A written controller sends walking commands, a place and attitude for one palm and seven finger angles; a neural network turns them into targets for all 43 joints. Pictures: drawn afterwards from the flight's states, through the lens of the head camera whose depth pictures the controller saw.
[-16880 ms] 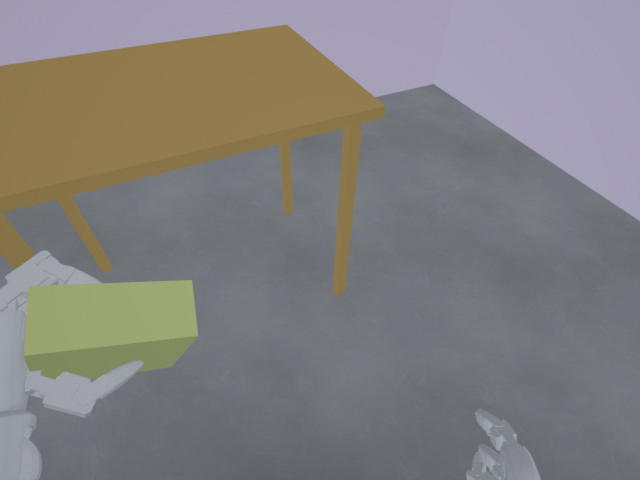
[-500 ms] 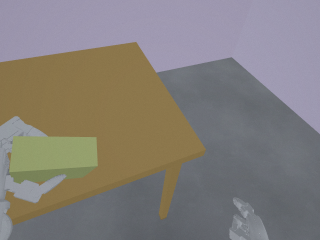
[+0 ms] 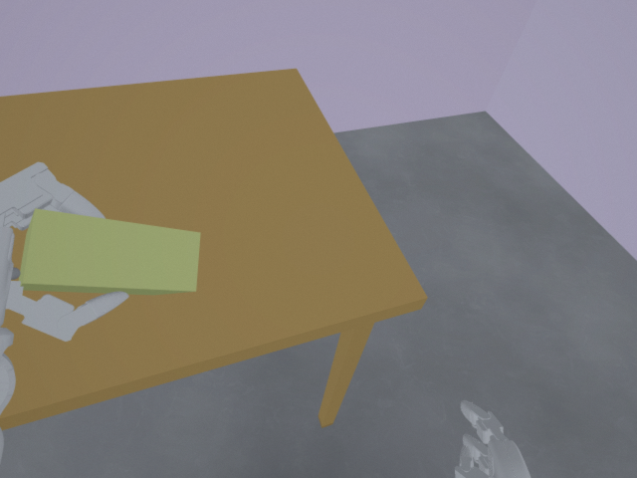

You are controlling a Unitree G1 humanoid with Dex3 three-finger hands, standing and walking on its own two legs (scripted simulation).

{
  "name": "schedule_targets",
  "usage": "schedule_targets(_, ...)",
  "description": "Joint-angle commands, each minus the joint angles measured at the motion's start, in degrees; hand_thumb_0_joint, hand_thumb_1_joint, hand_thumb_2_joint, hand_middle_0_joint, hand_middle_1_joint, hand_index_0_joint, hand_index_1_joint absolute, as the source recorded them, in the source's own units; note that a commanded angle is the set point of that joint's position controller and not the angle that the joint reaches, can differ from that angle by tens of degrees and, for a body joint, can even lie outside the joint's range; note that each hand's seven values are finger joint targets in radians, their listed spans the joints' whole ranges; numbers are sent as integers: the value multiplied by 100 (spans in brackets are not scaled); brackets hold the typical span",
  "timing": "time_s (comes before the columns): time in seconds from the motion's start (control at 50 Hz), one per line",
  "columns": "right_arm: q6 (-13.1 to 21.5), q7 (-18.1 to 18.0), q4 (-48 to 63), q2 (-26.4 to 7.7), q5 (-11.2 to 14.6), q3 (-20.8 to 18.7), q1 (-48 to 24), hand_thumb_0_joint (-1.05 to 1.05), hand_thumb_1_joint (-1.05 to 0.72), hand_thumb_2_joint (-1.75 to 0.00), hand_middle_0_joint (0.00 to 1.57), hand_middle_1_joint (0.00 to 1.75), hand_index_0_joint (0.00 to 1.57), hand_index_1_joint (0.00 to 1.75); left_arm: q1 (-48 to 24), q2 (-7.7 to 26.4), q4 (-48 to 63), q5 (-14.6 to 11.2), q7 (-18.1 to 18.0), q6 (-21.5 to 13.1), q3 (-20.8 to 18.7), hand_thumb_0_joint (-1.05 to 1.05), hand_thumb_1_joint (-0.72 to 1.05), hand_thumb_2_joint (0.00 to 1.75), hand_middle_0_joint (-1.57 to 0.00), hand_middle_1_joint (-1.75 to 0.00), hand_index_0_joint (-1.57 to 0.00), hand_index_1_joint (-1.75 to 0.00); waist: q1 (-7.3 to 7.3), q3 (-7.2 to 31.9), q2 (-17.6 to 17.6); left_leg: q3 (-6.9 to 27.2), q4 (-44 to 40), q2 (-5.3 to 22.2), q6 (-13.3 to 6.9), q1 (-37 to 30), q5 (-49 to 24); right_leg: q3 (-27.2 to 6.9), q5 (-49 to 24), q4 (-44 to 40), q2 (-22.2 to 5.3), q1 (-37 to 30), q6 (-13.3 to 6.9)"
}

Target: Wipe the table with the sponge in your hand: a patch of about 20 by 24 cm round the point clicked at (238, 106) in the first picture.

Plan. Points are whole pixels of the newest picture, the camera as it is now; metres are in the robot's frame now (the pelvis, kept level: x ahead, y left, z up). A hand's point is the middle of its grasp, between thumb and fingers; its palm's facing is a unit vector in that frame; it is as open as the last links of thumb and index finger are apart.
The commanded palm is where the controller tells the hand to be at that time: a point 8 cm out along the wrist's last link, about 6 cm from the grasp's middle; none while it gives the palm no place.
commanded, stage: come to a stop and stand still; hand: left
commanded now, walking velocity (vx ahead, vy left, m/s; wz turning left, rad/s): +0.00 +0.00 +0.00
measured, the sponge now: (131, 263) +0.27 +0.22 +0.15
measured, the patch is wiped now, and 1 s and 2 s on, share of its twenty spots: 0.00 0.00 0.00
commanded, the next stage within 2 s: look again from close up in 1.16 s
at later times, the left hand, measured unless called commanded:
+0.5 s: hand (65, 278) +0.24 +0.27 +0.17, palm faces +0.38 -0.80 -0.46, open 9.9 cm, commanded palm +0.18 +0.28 +0.18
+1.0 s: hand (34, 335) +0.19 +0.27 +0.16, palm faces +0.40 -0.84 -0.36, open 9.9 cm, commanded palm +0.13 +0.29 +0.18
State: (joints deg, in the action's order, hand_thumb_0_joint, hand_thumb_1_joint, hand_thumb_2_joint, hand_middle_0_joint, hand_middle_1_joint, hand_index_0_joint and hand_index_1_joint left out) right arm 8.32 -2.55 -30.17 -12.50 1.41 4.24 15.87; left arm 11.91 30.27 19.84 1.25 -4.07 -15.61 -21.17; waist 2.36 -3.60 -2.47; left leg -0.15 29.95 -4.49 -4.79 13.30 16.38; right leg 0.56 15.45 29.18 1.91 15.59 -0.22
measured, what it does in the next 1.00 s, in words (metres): stands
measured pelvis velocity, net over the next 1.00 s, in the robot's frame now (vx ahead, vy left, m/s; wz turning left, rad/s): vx -0.02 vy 0.01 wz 0.03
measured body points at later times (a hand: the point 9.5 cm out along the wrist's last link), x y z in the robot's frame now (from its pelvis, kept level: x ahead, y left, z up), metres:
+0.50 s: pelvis +0.03 +0.00 +0.00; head +0.08 +0.02 +0.44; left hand +0.21 +0.31 +0.19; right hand +0.23 -0.24 -0.07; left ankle +0.00 +0.06 -0.73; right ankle +0.03 -0.11 -0.73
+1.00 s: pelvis -0.02 +0.01 +0.00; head +0.00 +0.03 +0.45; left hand +0.16 +0.31 +0.18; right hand +0.16 -0.21 -0.08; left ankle -0.01 +0.06 -0.73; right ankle +0.03 -0.11 -0.73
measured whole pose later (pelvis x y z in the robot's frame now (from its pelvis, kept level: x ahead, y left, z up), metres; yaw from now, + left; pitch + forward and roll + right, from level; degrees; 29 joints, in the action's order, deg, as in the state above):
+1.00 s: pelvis -0.02 +0.01 +0.00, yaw +2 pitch +0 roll -1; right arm 8.6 2.0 -34.5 -13.3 1.5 1.6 13.4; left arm 22.8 24.7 23.9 -4.4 -6.8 -15.0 -18.7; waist 2.6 -2.5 -1.7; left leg 1.2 31.0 -5.5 -5.2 16.0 14.6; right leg 2.2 11.2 28.5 0.7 17.1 -0.3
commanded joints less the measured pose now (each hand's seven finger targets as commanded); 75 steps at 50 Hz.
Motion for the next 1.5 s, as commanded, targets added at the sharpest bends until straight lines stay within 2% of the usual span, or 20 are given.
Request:
schedule_targets(0.0, 280, 221, 607, -971, -230, -515, -521, 0, -90, -90, 20, 30, 20, 30, -133, 1223, 454, -402, -180, -416, -1368, 0, 10, 130, -120, -160, -120, -160, -63, 1010, 978, 528, -701, 872, 597, 273, -1069, -267, -474, -148, -361, -300, -185)
schedule_targets(0.06, 382, 487, 627, -1030, -147, -633, -317, 0, -90, -90, 20, 30, 20, 30, 830, 655, 1171, -638, -77, -580, -823, 0, 10, 130, -120, -160, -120, -160, 34, 1268, 443, 511, -559, 781, 510, 547, -1572, -378, -1296, -45, -500, -698, -209)
schedule_targets(0.1, 456, 602, 559, -1007, -65, -627, -411, 0, -90, -90, 20, 30, 20, 30, 1478, 338, 1144, -731, -98, -543, -561, 0, 10, 130, -120, -160, -120, -160, 59, 1422, 371, 454, -431, 757, 493, 227, -2265, -427, -1787, 39, -485, -649, -200)
schedule_targets(0.14, 480, 589, 542, -1052, -49, -703, -253, 0, -90, -90, 20, 30, 20, 30, 1443, 593, 1467, -775, -186, -568, -804, 0, 10, 130, -120, -160, -120, -160, 57, 1594, 37, 484, -285, 764, 572, 133, -3072, -386, -2303, 30, -548, -758, -146)
schedule_targets(0.18, 496, 514, 521, -1093, -41, -705, -289, 0, -90, -90, 20, 30, 20, 30, 1229, 885, 1634, -772, -257, -629, -1071, 0, 10, 130, -120, -160, -120, -160, 47, 1660, -157, 532, -260, 731, 585, 139, -3189, -376, -2527, 68, -566, -832, -120)
schedule_targets(0.2, 468, 476, 469, -1151, -54, -693, -362, 0, -90, -90, 20, 30, 20, 30, 1050, 1314, 1758, -708, -322, -624, -1389, 0, 10, 130, -120, -160, -120, -160, 25, 1802, 28, 551, -245, 728, 555, 43, -3216, -420, -2562, 156, -519, -896, -117)
schedule_targets(0.22, 446, 415, 464, -1025, -66, -678, -328, 0, -90, -90, 20, 30, 20, 30, 939, 1064, 1743, -732, -306, -638, -1202, 0, 10, 130, -120, -160, -120, -160, -3, 1780, 76, 545, -216, 716, 566, 64, -3365, -331, -2608, 132, -620, -962, -121)
schedule_targets(0.3, 424, 338, 442, -1096, -52, -655, -411, 0, -90, -90, 20, 30, 20, 30, 730, 1378, 1917, -692, -379, -558, -1320, 0, 10, 130, -120, -160, -120, -160, 6, 1900, 839, 652, -52, 646, 514, -143, -3704, -471, -2692, 221, -602, -982, -169)
schedule_targets(0.36, 432, 374, 446, -1074, -38, -676, -327, 0, -90, -90, 20, 30, 20, 30, 887, 1067, 2084, -696, -392, -532, -1021, 0, 10, 130, -120, -160, -120, -160, 38, 1890, 1062, 676, 51, 688, 556, -235, -4141, -367, -2556, 182, -669, -944, -181)
schedule_targets(0.42, 418, 435, 432, -1017, 1, -708, -282, 0, -90, -90, 20, 30, 20, 30, 1259, 661, 2081, -707, -381, -474, -754, 0, 10, 130, -120, -160, -120, -160, 37, 1842, 792, 652, 7, 735, 575, -340, -4261, -298, -2432, 195, -643, -837, -161)
schedule_targets(0.48, 345, 430, 451, -1074, 6, -760, -446, 0, -90, -90, 20, 30, 20, 30, 1362, 585, 1869, -732, -405, -413, -788, 0, 10, 130, -120, -160, -120, -160, 62, 1584, 349, 639, -138, 692, 585, 12, -3343, -383, -2516, 53, -660, -893, -168)
schedule_targets(0.58, 202, 349, 478, -1012, 35, -759, -632, 0, -90, -90, 20, 30, 20, 30, 1064, 510, 1346, -785, -381, -311, -731, 0, 10, 130, -120, -160, -120, -160, 37, 1212, 132, 679, -491, 669, 557, 244, -2001, -413, -1945, -175, -671, -794, -137)
schedule_targets(0.72, 215, 325, 517, -928, 41, -671, -796, 0, -90, -90, 20, 30, 20, 30, 442, 369, 1631, -730, -339, -290, -365, 0, 10, 130, -120, -160, -120, -160, 24, 1006, 582, 895, -833, 721, 385, 577, -524, -407, -1033, -261, -593, -833, -98)
schedule_targets(0.82, 320, 373, 501, -925, 26, -648, -792, 0, -90, -90, 20, 30, 20, 30, 306, 425, 1797, -649, -386, -317, -403, 0, 10, 130, -120, -160, -120, -160, 19, 926, 762, 1152, -1076, 812, 268, 1109, 503, -381, -662, -151, -518, -1061, -59)
schedule_targets(0.9, 368, 397, 463, -986, 38, -665, -858, 0, -90, -90, 20, 30, 20, 30, 436, 581, 1697, -650, -411, -324, -599, 0, 10, 130, -120, -160, -120, -160, 0, 897, 788, 1218, -1097, 820, 253, 1211, 630, -417, -642, -91, -462, -1068, -65)
schedule_targets(1.04, 369, 396, 395, -909, 36, -694, -847, 0, -90, -90, 20, 30, 20, 30, 706, 293, 1541, -724, -353, -326, -476, 0, 10, 130, -120, -160, -120, -160, -15, 743, 474, 1161, -1134, 808, 319, 1145, 617, -379, -579, -246, -522, -906, -74)
schedule_targets(1.16, 399, 380, 364, -919, 27, -714, -854, 0, -90, -90, 20, 30, 20, 30, 544, 301, 1684, -676, -336, -331, -453, 0, 10, 130, -120, -160, -120, -160, -21, 760, 637, 1261, -1296, 886, 266, 1307, 847, -343, -645, -88, -459, -1077, -33)
schedule_targets(1.3, 400, 360, 350, -905, 36, -721, -909, 0, -90, -90, 20, 30, 20, 30, 701, 508, 1824, -752, -367, -231, -622, 0, 10, 130, -120, -160, -120, -160, -23, 1013, 530, 1080, -878, 717, 382, 790, -235, -451, -1000, -227, -585, -958, -110)
schedule_targets(1.32, 388, 355, 340, -854, 33, -719, -882, 0, -90, -90, 20, 30, 20, 30, 654, 339, 1949, -758, -351, -247, -471, 0, 10, 130, -120, -160, -120, -160, -28, 1024, 584, 1075, -878, 729, 417, 740, -376, -401, -1039, -219, -601, -969, -114)
schedule_targets(1.48, 320, 332, 374, -825, 46, -736, -942, 0, -90, -90, 20, 30, 20, 30, 904, 290, 1766, -833, -341, -140, -500, 0, 10, 130, -120, -160, -120, -160, -24, 979, 438, 1021, -852, 720, 450, 605, -654, -408, -1148, -360, -635, -944, -104)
